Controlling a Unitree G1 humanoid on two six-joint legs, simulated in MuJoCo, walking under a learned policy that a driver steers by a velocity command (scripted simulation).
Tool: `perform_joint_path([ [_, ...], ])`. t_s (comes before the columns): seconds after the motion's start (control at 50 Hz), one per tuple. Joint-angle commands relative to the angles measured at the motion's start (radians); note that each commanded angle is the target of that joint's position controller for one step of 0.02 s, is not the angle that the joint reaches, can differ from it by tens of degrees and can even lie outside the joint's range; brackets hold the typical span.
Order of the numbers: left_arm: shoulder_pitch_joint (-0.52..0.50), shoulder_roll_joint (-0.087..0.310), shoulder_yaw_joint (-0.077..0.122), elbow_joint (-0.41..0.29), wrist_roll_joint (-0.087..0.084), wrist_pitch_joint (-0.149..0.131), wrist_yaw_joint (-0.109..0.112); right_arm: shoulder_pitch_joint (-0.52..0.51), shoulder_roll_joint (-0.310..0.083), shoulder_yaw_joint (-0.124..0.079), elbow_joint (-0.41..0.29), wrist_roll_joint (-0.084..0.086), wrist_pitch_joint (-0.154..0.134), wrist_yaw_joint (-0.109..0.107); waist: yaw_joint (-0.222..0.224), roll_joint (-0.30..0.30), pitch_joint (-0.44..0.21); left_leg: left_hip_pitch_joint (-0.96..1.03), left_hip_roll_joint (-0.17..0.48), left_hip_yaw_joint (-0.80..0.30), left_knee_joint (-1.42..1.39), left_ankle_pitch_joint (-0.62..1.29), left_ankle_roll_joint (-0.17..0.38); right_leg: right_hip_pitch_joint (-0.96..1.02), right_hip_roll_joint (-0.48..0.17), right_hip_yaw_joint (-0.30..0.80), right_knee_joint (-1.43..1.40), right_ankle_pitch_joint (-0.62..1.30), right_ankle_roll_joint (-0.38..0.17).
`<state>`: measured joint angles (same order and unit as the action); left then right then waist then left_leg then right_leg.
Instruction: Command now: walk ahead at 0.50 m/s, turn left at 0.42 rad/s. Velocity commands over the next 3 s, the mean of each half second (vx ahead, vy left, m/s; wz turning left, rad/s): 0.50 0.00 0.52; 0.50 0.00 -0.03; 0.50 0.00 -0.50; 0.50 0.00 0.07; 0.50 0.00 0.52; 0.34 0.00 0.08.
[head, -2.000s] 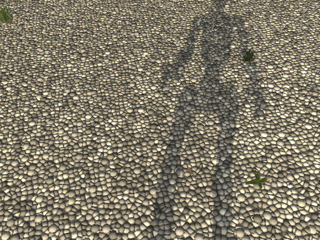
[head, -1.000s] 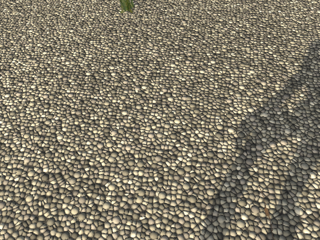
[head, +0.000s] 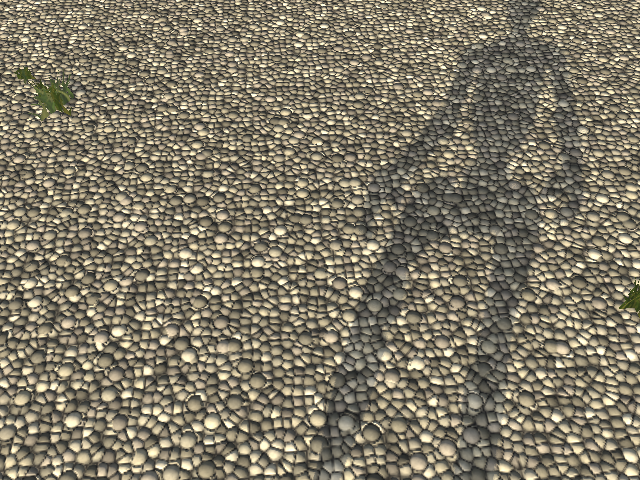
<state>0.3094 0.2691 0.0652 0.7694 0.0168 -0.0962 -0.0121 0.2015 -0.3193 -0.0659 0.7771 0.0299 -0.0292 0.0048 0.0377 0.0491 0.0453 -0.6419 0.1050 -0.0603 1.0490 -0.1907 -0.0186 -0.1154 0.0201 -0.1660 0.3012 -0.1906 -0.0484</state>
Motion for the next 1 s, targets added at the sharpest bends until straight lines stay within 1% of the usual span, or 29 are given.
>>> perform_joint_path([
  [0.02, -0.083, 0.133, 0.034, -0.062, 0.000, -0.022, 0.014, 0.006, -0.017, 0.000, -0.054, -0.005, -0.004, 0.012, -0.032, -0.099, 0.008, -0.018, 0.033, -0.034, -0.142, 0.164, -0.002, 0.001, -0.269, 0.097, -0.189, 0.219, -0.139],
  [0.12, -0.013, 0.180, 0.053, -0.022, -0.019, 0.001, 0.023, -0.158, -0.003, 0.014, -0.119, -0.008, -0.009, 0.044, 0.032, -0.072, 0.065, -0.031, 0.014, 0.052, -0.351, 0.214, 0.032, 0.103, -0.299, 0.006, -0.179, 0.242, -0.121],
  [0.18, 0.004, 0.202, 0.062, -0.003, -0.035, 0.024, 0.024, -0.200, -0.019, 0.009, -0.157, -0.008, -0.007, 0.058, 0.029, -0.085, 0.065, -0.037, -0.012, 0.097, -0.403, 0.113, 0.073, 0.204, -0.322, -0.024, -0.103, 0.381, -0.099],
  [0.22, -0.014, 0.234, 0.070, -0.007, -0.043, 0.039, 0.029, -0.150, -0.051, -0.009, -0.165, -0.008, -0.001, 0.061, -0.018, -0.120, 0.001, 0.078, -0.079, 0.157, -0.403, 0.013, 0.112, 0.235, -0.319, -0.051, 0.038, 0.721, -0.076],
  [0.24, -0.027, 0.243, 0.071, -0.011, -0.048, 0.049, 0.031, -0.054, -0.083, -0.029, -0.147, -0.004, 0.003, 0.058, -0.077, -0.129, -0.059, 0.203, -0.125, 0.184, -0.411, -0.020, 0.138, 0.223, -0.304, -0.067, 0.183, 0.852, -0.061],
  [0.26, -0.041, 0.232, 0.064, -0.016, -0.053, 0.054, 0.033, 0.104, -0.134, -0.061, -0.107, -0.001, 0.006, 0.046, -0.166, -0.110, -0.143, 0.436, -0.174, 0.188, -0.475, 0.031, 0.176, 0.134, -0.264, -0.094, 0.398, 0.836, -0.026],
  [0.28, -0.019, 0.181, 0.044, -0.034, -0.027, 0.045, 0.036, 0.246, -0.227, -0.096, -0.074, 0.002, 0.019, 0.024, -0.212, 0.010, -0.225, 0.731, -0.058, -0.028, -0.499, 0.058, 0.235, -0.123, -0.214, -0.092, 0.713, 0.466, 0.028],
  [0.3, 0.058, 0.046, 0.003, -0.090, 0.000, 0.017, 0.027, 0.191, -0.315, -0.102, -0.095, 0.001, 0.007, 0.023, -0.078, 0.231, -0.306, 0.990, 0.169, -0.617, -0.628, -0.157, 0.420, -0.544, 0.005, 0.050, 1.029, -0.403, 0.088],
  [0.32, -0.056, 0.134, 0.012, -0.103, -0.036, -0.019, 0.016, 0.201, -0.227, -0.075, -0.125, -0.004, -0.014, 0.034, -0.155, 0.088, -0.376, 1.018, 0.221, -0.765, -0.761, -0.240, 0.424, -0.645, -0.005, 0.259, 1.104, -0.413, 0.068],
  [0.34, -0.134, 0.170, 0.022, -0.130, -0.067, -0.036, 0.010, 0.172, -0.175, -0.061, -0.114, -0.010, -0.030, 0.038, -0.155, 0.045, -0.239, 0.928, 0.202, -0.627, -0.781, -0.166, 0.381, -0.714, -0.046, 0.257, 1.070, -0.312, 0.046],
  [0.36, -0.137, 0.159, 0.017, -0.125, -0.053, -0.047, 0.016, 0.118, -0.149, -0.052, -0.117, -0.005, -0.037, 0.036, -0.110, -0.027, -0.159, 0.791, 0.157, -0.506, -0.770, -0.056, 0.348, -0.679, -0.090, 0.255, 0.989, -0.227, 0.035],
  [0.38, -0.131, 0.163, 0.023, -0.114, -0.023, -0.048, 0.023, 0.056, -0.116, -0.044, -0.127, -0.008, -0.038, 0.033, -0.071, -0.041, -0.114, 0.668, 0.117, -0.412, -0.772, 0.059, 0.324, -0.614, -0.120, 0.256, 0.903, -0.174, 0.041],
  [0.42, -0.099, 0.164, 0.029, -0.109, -0.009, -0.027, 0.020, 0.011, -0.094, -0.034, -0.152, -0.025, -0.040, 0.022, -0.027, -0.008, -0.102, 0.550, 0.080, -0.339, -0.808, 0.197, 0.322, -0.514, -0.139, 0.260, 0.830, -0.116, 0.061],
  [0.46, -0.105, 0.135, 0.022, -0.111, -0.001, -0.007, 0.019, 0.026, -0.111, -0.038, -0.142, -0.019, -0.044, 0.010, -0.021, -0.018, -0.085, 0.479, 0.058, -0.272, -0.823, 0.299, 0.325, -0.495, -0.131, 0.234, 0.749, -0.080, 0.093],
  [0.5, -0.176, 0.110, 0.011, -0.135, 0.000, 0.000, 0.020, 0.054, -0.135, -0.044, -0.129, -0.015, -0.041, -0.005, -0.040, -0.016, -0.055, 0.438, 0.026, -0.221, -0.829, 0.313, 0.306, -0.507, -0.112, 0.219, 0.614, 0.027, 0.120],
  [0.56, -0.270, 0.077, -0.006, -0.150, -0.007, -0.006, 0.009, 0.083, -0.132, -0.042, -0.113, -0.011, -0.032, -0.018, -0.082, 0.025, -0.045, 0.411, -0.026, -0.155, -0.816, 0.214, 0.250, -0.439, -0.070, 0.203, 0.365, 0.236, 0.128],
  [0.6, -0.318, 0.073, -0.012, -0.150, -0.018, -0.016, -0.008, 0.128, -0.122, -0.035, -0.089, -0.014, -0.034, -0.018, -0.122, 0.040, -0.039, 0.424, -0.002, -0.154, -0.825, 0.147, 0.238, -0.392, -0.062, 0.187, 0.285, 0.349, 0.118],
  [0.66, -0.363, 0.100, -0.007, -0.167, -0.026, -0.024, -0.023, 0.173, -0.127, -0.033, -0.058, -0.016, -0.034, -0.014, -0.141, 0.045, -0.010, 0.553, 0.067, -0.188, -0.785, 0.160, 0.232, -0.455, -0.069, 0.196, 0.227, 0.304, 0.069],
  [0.72, -0.336, 0.124, 0.001, -0.172, -0.032, -0.024, -0.032, 0.175, -0.142, -0.039, -0.037, -0.020, -0.025, -0.016, -0.115, 0.059, 0.002, 0.679, 0.122, -0.184, -0.729, 0.333, 0.207, -0.480, -0.061, 0.184, 0.206, 0.152, 0.005],
  [0.74, -0.282, 0.139, 0.009, -0.160, -0.032, -0.024, -0.032, 0.156, -0.148, -0.040, -0.038, -0.020, -0.023, -0.018, -0.082, 0.064, -0.027, 0.696, 0.110, -0.156, -0.667, 0.505, 0.192, -0.410, -0.035, 0.162, 0.197, 0.111, -0.020],
  [0.76, -0.166, 0.164, 0.026, -0.126, -0.029, -0.024, -0.030, 0.136, -0.144, -0.037, -0.042, -0.024, -0.018, -0.020, -0.018, 0.047, -0.103, 0.691, 0.069, -0.105, -0.529, 0.684, 0.172, -0.256, 0.003, 0.130, 0.173, 0.134, -0.051],
  [0.78, -0.018, 0.203, 0.040, -0.095, -0.022, -0.021, -0.027, 0.130, -0.122, -0.024, -0.058, -0.034, -0.015, -0.025, 0.047, 0.003, -0.226, 0.591, 0.024, -0.058, -0.315, 0.650, 0.142, -0.012, -0.058, 0.212, 0.205, 0.192, -0.099],
  [0.8, 0.075, 0.294, 0.060, -0.092, -0.014, -0.018, -0.029, 0.230, -0.060, -0.004, -0.086, -0.046, -0.028, -0.025, 0.017, -0.208, -0.358, 0.255, -0.113, 0.009, 0.048, 0.255, 0.064, 0.339, -0.264, 0.615, 0.191, 0.135, -0.245],
  [0.82, 0.110, 0.249, 0.052, -0.067, -0.040, -0.012, -0.038, 0.239, -0.051, 0.006, -0.088, -0.038, -0.047, -0.018, 0.022, -0.348, -0.384, -0.006, -0.203, -0.033, 0.238, -0.338, 0.026, 0.470, -0.357, 0.970, 0.011, -0.097, -0.326],
  [0.84, 0.064, 0.187, 0.034, -0.078, -0.049, -0.008, -0.034, 0.147, -0.123, -0.007, -0.106, -0.013, -0.065, -0.006, 0.043, -0.225, -0.251, -0.118, -0.133, -0.091, 0.291, -0.300, 0.039, 0.394, -0.346, 0.916, -0.020, -0.244, -0.278],
  [0.86, 0.015, 0.165, 0.027, -0.095, -0.034, 0.000, -0.028, 0.051, -0.123, -0.004, -0.129, -0.003, -0.078, 0.001, 0.043, -0.130, -0.150, -0.123, -0.094, -0.070, 0.257, -0.224, 0.049, 0.262, -0.305, 0.788, -0.033, -0.207, -0.243],
  [0.88, -0.020, 0.155, 0.021, -0.100, -0.024, 0.005, -0.027, 0.001, -0.109, -0.003, -0.141, -0.020, -0.087, 0.003, 0.019, -0.057, -0.067, -0.110, -0.064, -0.054, 0.176, -0.176, 0.050, 0.135, -0.263, 0.699, -0.053, -0.101, -0.229],
  [0.92, -0.051, 0.136, 0.012, -0.113, -0.017, 0.006, -0.018, 0.015, -0.096, -0.008, -0.145, -0.049, -0.085, 0.000, -0.029, -0.087, -0.061, -0.015, -0.030, -0.048, 0.044, -0.108, 0.031, 0.034, -0.201, 0.608, -0.080, 0.077, -0.216],
  [1.0, -0.023, 0.171, 0.025, -0.099, -0.031, 0.010, 0.005, -0.021, -0.057, 0.003, -0.159, -0.051, -0.067, -0.011, -0.033, -0.112, -0.053, 0.002, -0.042, -0.009, -0.147, -0.029, -0.033, -0.049, -0.161, 0.503, -0.099, 0.251, -0.228],
])
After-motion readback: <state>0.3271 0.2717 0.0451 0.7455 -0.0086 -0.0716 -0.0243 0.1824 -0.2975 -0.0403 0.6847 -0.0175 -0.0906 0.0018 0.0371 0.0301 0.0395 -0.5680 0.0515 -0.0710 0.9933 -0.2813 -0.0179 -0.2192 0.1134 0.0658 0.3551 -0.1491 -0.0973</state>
